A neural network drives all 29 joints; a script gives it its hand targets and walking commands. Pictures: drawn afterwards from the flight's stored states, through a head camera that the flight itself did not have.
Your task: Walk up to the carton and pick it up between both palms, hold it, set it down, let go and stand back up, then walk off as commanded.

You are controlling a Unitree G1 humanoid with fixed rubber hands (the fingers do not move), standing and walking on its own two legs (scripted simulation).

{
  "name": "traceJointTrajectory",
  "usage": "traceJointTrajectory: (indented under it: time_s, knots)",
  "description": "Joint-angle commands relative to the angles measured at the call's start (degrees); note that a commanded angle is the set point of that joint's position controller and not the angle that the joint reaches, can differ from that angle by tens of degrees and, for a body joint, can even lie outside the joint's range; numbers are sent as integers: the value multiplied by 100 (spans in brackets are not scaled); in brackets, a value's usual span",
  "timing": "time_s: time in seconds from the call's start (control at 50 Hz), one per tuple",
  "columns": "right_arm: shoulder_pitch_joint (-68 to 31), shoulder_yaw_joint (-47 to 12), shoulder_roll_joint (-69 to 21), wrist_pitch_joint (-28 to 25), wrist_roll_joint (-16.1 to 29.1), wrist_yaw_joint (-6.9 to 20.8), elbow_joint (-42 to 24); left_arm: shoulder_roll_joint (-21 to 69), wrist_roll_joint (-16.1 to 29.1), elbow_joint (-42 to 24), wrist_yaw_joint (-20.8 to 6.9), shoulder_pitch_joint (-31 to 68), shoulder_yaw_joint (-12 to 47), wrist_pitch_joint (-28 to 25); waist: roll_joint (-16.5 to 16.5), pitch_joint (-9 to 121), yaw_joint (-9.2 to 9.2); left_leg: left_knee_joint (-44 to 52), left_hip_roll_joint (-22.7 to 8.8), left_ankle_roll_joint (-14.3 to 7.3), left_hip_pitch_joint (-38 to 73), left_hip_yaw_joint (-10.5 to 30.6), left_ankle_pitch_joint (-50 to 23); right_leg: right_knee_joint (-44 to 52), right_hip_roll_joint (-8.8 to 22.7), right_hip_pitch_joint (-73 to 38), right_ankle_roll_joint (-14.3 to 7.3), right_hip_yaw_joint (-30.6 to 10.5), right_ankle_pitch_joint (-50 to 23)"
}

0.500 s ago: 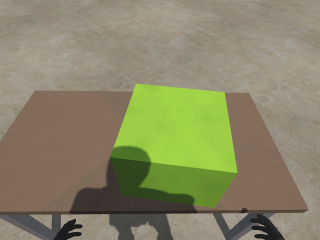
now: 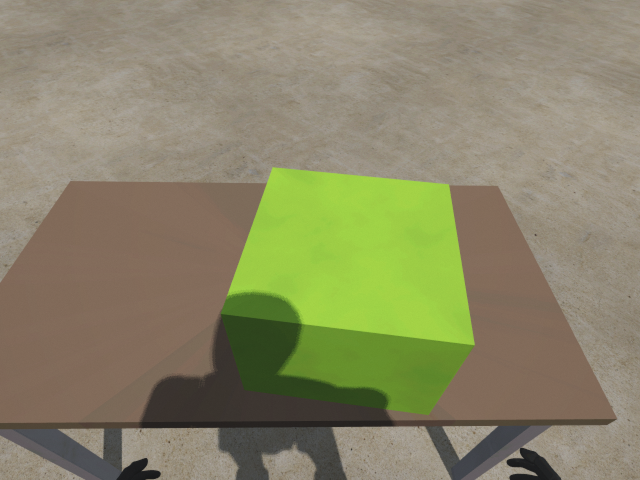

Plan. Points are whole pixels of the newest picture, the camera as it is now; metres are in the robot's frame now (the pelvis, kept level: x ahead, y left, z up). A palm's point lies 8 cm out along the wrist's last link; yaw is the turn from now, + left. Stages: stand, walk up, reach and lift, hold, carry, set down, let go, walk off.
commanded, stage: stand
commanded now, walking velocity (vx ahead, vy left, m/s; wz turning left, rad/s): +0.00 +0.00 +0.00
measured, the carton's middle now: (347, 286) +0.42 -0.03 -0.03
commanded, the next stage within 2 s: walk off in 1.14 s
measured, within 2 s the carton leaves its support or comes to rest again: neither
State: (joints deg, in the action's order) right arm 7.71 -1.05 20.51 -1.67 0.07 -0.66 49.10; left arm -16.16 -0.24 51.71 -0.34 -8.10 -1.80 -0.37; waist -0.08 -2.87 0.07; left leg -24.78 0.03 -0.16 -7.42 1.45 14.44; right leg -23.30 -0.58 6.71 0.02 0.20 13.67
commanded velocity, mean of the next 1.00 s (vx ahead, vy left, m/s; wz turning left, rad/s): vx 0.00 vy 0.00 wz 0.00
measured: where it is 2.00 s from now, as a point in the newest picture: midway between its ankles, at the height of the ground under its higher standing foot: outside the picture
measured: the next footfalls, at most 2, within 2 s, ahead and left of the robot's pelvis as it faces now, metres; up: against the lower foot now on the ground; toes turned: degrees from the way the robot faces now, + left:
none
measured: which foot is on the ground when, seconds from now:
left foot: down 0.00-1.00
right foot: down 0.00-1.00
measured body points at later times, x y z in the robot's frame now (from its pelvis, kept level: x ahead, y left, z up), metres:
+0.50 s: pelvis -0.01 +0.00 +0.00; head -0.01 +0.00 +0.45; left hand +0.10 +0.27 -0.13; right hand +0.12 -0.30 -0.11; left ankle -0.01 +0.12 -0.74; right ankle -0.01 -0.12 -0.74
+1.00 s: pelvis -0.02 +0.00 +0.00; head -0.02 +0.00 +0.45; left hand +0.09 +0.27 -0.13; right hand +0.10 -0.30 -0.11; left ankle -0.01 +0.12 -0.74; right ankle -0.01 -0.12 -0.74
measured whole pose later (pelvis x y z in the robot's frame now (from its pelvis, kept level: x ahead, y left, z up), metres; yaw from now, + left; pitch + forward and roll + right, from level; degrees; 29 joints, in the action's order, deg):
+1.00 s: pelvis -0.02 +0.00 +0.00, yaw +0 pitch -4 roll +0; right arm 7.7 -1.0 20.5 -1.7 0.1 -0.8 54.1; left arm -16.2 -0.2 56.5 -0.3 -8.1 -1.8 -0.6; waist -0.1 -2.9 0.1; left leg -24.8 0.0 -0.2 -7.4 1.4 13.2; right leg -23.3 -0.6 6.7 0.0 0.2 12.4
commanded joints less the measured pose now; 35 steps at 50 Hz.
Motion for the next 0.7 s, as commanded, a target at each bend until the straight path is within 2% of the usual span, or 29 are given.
traceJointTrajectory:
  time_s: [0.0,0.18,0.42,0.68]
  knots:
    - [-194,319,1116,-50,-124,-56,-104,-1443,-90,-111,-8,386,-310,-128,210,421,-46,539,-646,-221,32,599,-1534,440,672,-333,-247,-561,-1435]
    - [-212,307,1121,-64,-116,-57,29,-1412,-80,4,9,349,-288,-122,233,382,-59,554,-651,-213,73,579,-1553,502,685,-283,-251,-582,-1464]
    - [-222,293,1131,-58,-123,-59,185,-1461,-68,147,3,365,-282,-132,221,264,-57,674,-647,-216,-43,626,-1165,587,682,-214,-257,-625,-1097]
    - [-248,285,1140,-65,-107,-62,295,-1424,-62,255,4,363,-252,-140,270,190,-53,736,-655,-217,-85,639,-1050,640,687,-172,-246,-645,-1027]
